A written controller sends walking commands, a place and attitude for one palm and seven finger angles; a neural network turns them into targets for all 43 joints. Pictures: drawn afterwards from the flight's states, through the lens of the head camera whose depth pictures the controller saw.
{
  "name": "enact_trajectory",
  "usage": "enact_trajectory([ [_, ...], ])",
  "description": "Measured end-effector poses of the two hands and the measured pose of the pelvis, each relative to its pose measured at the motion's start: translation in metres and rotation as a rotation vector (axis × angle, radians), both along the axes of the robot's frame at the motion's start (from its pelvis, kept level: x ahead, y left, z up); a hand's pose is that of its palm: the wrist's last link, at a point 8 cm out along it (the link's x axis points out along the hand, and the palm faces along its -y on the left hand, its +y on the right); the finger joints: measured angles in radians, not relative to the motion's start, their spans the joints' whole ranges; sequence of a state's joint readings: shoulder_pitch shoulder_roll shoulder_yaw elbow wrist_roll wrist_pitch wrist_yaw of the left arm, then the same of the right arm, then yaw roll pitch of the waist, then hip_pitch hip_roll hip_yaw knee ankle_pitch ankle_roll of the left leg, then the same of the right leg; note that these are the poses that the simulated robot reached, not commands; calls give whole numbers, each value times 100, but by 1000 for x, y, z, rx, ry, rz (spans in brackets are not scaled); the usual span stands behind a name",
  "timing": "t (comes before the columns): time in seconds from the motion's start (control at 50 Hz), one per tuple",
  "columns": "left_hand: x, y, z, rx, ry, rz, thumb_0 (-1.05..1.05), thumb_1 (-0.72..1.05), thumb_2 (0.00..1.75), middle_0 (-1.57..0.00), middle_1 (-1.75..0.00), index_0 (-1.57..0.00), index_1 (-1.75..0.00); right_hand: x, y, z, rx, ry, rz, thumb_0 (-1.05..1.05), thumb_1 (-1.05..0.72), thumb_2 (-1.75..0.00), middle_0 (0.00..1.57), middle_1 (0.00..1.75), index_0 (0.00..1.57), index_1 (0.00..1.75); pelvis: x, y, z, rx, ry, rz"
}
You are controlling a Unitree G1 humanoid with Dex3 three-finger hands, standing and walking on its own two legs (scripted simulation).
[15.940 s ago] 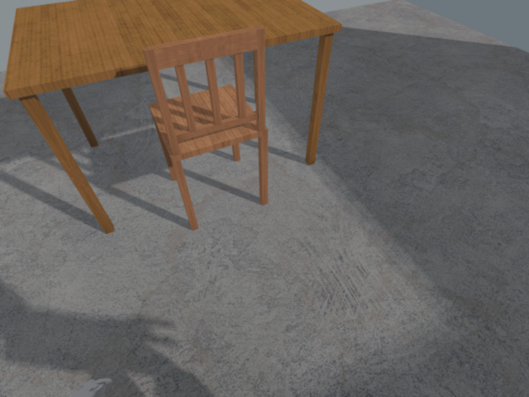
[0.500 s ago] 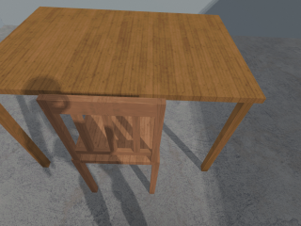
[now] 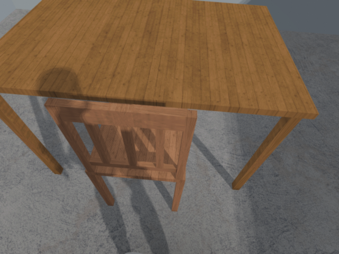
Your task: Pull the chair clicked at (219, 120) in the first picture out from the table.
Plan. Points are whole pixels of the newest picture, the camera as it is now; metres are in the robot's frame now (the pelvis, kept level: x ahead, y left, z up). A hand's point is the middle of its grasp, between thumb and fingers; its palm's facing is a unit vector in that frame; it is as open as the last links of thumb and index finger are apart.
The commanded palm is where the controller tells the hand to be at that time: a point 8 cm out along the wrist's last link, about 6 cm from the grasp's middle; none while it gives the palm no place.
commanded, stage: come to a stop and stand still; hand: left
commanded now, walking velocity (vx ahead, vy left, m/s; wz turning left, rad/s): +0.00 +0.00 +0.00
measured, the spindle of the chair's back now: (129, 146) +0.43 +0.16 -0.10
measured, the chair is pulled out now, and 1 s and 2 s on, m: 0.00 0.00 0.00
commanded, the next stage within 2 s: look again from close up in 0.40 s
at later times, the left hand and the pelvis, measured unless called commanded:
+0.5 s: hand out of the picture +0.02 +0.20 -0.17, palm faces +0.00 -0.98 -0.22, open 7.4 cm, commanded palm none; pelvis +0.00 +0.02 +0.00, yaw +0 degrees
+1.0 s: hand out of the picture +0.03 +0.19 -0.17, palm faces +0.00 -0.98 -0.22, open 7.3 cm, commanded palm none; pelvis +0.02 +0.01 +0.00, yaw +0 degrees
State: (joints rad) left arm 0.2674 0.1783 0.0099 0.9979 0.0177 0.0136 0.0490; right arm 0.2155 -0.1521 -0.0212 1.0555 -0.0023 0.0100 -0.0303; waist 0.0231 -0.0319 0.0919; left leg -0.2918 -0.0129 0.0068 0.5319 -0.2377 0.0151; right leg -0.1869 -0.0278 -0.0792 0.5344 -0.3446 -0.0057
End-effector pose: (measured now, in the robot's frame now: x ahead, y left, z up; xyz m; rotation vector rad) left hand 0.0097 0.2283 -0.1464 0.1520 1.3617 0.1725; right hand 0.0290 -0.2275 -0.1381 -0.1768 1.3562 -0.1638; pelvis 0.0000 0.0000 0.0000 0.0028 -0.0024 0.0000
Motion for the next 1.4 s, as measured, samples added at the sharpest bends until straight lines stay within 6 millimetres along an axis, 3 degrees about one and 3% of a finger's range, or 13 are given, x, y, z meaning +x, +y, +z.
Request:
enact_trajectory([
  [0.12, 7, 18, 7, 31, -34, -14, 0, 91, 90, -20, -30, -20, -30, 17, 5, 4, 8, -60, 23, 1, -93, -89, 20, 30, 20, 30, -3, 6, 3, -3, 0, 2],
  [0.24, 6, 20, 10, 23, -46, -21, 0, 91, 90, -20, -30, -20, -30, 25, 11, 7, 19, -97, 32, 0, -92, -89, 20, 30, 20, 30, -3, 10, 5, -4, -8, -1],
  [0.42, -2, 16, 6, 2, -29, -47, 0, 90, 90, -20, -30, -20, -30, 21, 14, 2, 21, -118, 44, 0, -92, -89, 20, 30, 20, 30, -2, 19, 0, -23, -4, 3],
  [0.7, 17, 32, 15, 45, -48, -43, 0, 91, 90, -20, -30, -20, -30, 5, 19, -5, 38, -58, 41, 0, -93, -89, 20, 30, 20, 30, 7, 22, 1, 1, -7, 1],
  [1.16, 10, -5, 8, -9, 8, -26, 0, 91, 90, -20, -30, -20, -30, 25, -1, 2, 23, -42, 42, 0, -92, -89, 20, 30, 20, 30, 21, -1, 5, 10, -10, -2],
  [1.4, 2, -15, 8, -11, 22, -15, 0, 91, 90, -20, -30, -20, -30, 22, -10, 3, 21, -26, 37, 0, -92, -89, 20, 30, 20, 30, 23, -10, 7, 9, -17, 0],
])
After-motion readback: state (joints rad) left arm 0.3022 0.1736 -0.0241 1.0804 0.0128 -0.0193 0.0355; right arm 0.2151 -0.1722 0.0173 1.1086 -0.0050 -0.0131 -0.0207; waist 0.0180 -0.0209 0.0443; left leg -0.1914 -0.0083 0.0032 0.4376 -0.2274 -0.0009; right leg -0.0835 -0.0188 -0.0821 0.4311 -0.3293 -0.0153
